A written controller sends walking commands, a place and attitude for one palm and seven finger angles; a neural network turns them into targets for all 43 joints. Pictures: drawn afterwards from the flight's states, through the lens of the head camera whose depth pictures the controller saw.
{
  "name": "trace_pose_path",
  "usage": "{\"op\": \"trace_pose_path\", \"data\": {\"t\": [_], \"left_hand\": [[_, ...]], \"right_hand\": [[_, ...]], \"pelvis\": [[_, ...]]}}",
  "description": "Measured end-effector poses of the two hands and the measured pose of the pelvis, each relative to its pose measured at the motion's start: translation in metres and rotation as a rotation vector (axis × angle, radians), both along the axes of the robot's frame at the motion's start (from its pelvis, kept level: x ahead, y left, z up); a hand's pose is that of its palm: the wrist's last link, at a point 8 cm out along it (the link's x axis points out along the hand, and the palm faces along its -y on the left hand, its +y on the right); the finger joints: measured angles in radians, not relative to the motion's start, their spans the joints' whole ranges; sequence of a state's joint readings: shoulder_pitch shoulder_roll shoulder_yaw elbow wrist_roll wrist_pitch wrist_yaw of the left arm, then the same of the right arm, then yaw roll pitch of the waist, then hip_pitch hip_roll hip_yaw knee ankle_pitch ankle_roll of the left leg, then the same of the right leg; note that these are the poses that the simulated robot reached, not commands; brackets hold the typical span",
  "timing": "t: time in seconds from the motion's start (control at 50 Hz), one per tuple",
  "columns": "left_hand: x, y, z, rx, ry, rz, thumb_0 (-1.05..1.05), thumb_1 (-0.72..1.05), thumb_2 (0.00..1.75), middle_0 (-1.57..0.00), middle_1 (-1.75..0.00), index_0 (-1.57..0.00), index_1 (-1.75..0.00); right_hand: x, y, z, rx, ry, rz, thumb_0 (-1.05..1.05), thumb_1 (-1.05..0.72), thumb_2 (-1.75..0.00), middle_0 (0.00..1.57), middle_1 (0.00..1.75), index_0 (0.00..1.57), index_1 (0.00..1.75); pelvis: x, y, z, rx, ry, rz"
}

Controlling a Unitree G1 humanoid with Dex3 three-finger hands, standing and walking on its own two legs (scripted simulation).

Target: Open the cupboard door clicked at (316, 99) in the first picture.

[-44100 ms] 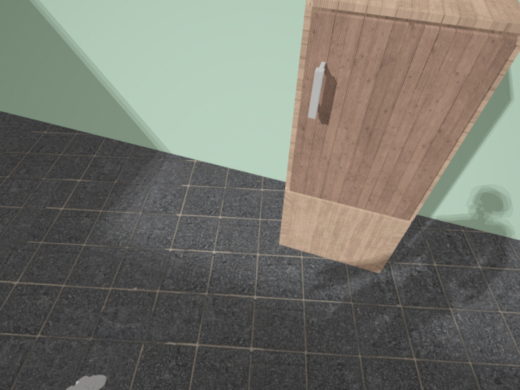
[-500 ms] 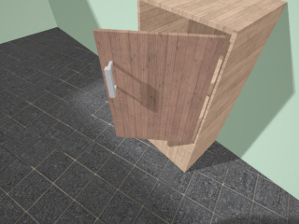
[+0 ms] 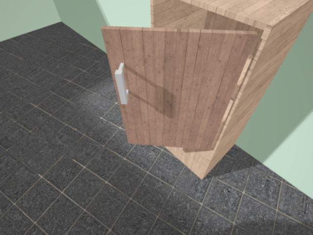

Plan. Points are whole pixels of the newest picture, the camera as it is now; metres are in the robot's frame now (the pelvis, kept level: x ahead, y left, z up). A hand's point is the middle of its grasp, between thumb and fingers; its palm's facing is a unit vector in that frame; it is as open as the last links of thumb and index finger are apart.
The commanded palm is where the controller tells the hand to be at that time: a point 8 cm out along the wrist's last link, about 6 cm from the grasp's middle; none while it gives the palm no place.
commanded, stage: come to a stop and stand still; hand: left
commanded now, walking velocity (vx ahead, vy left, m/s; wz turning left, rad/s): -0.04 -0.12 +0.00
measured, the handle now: (123, 84) +0.55 +0.15 +0.06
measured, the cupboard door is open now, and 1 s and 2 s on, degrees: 41 41 41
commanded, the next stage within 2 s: look again from close up in 0.62 s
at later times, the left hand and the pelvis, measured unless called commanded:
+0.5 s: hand out of the picture +0.02 +0.16 -0.17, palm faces -0.02 -0.98 -0.21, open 7.3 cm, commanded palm none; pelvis -0.02 -0.02 +0.01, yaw -1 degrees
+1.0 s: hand out of the picture +0.02 +0.17 -0.16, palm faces +0.00 -0.97 -0.24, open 7.4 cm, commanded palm none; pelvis -0.01 -0.03 +0.01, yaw +0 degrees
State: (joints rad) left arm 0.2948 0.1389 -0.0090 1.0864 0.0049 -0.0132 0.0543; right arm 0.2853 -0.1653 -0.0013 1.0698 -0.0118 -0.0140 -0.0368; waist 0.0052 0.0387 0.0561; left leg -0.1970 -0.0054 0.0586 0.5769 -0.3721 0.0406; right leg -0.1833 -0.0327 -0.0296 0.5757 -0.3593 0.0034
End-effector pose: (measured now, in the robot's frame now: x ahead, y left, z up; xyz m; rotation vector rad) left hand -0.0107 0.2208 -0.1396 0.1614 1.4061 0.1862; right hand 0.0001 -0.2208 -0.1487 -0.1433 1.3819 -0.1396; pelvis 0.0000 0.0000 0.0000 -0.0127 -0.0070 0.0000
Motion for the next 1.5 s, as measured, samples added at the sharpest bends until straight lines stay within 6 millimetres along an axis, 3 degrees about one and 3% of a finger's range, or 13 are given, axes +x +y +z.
{"op": "trace_pose_path", "data": {"t": [0.12,0.24,0.44,0.74,1.1,1.36,1.4,1.5], "left_hand": [[0.023,0.013,0.004,0.037,-0.049,-0.04,0.01,0.91,0.9,-0.2,-0.3,-0.2,-0.3],[0.035,0.01,0.008,0.042,-0.097,-0.068,0.01,0.91,0.9,-0.2,-0.3,-0.2,-0.3],[0.027,-0.012,0.006,-0.005,-0.096,-0.078,0.01,0.91,0.9,-0.2,-0.3,-0.2,-0.3],[0.009,-0.009,0.007,0.007,-0.041,-0.056,0.01,0.91,0.9,-0.2,-0.3,-0.2,-0.3],[0.03,-0.002,0.01,0.024,-0.084,-0.055,0.01,0.91,0.9,-0.2,-0.3,-0.2,-0.3],[0.038,0.003,0.013,0.043,-0.107,-0.059,0.01,0.91,0.9,-0.2,-0.3,-0.2,-0.3],[0.062,0.006,0.034,0.047,-0.293,0.036,0.01,0.91,0.9,-0.2,-0.31,-0.21,-0.3],[0.138,0.009,0.128,0.099,-0.915,0.049,0.02,0.87,0.88,-0.2,-0.33,-0.21,-0.33]], "right_hand": [[0.0,-0.004,-0.001,-0.01,-0.019,-0.024,0.02,-0.94,-0.9,0.21,0.3,0.2,0.3],[-0.002,-0.015,0.001,-0.01,-0.041,-0.027,0.01,-0.93,-0.9,0.2,0.3,0.2,0.3],[-0.003,-0.026,0.01,-0.009,-0.043,-0.004,0.0,-0.92,-0.9,0.2,0.3,0.2,0.3],[0.005,-0.04,0.015,-0.028,-0.031,0.017,0.0,-0.91,-0.9,0.2,0.3,0.2,0.3],[0.029,-0.048,0.019,-0.046,-0.066,0.044,0.0,-0.91,-0.9,0.2,0.3,0.2,0.3],[0.035,-0.054,0.021,-0.058,-0.078,0.046,0.0,-0.91,-0.9,0.2,0.3,0.2,0.3],[0.042,-0.054,0.026,-0.072,-0.176,0.042,0.0,-0.91,-0.9,0.2,0.3,0.2,0.3],[0.076,-0.054,0.037,-0.071,-0.482,0.047,0.01,-0.91,-0.9,0.2,0.3,0.2,0.3]], "pelvis": [[-0.008,-0.001,-0.001,0.016,0.006,-0.019],[-0.016,-0.009,0.001,0.016,0.006,-0.02],[-0.022,-0.02,0.006,0.019,0.007,-0.019],[-0.018,-0.027,0.009,0.019,0.004,-0.015],[-0.011,-0.029,0.01,0.021,0.006,-0.006],[-0.01,-0.029,0.011,0.017,0.008,-0.003],[-0.013,-0.028,0.01,0.018,0.008,-0.004],[-0.022,-0.028,0.004,0.028,0.029,0.03]]}}
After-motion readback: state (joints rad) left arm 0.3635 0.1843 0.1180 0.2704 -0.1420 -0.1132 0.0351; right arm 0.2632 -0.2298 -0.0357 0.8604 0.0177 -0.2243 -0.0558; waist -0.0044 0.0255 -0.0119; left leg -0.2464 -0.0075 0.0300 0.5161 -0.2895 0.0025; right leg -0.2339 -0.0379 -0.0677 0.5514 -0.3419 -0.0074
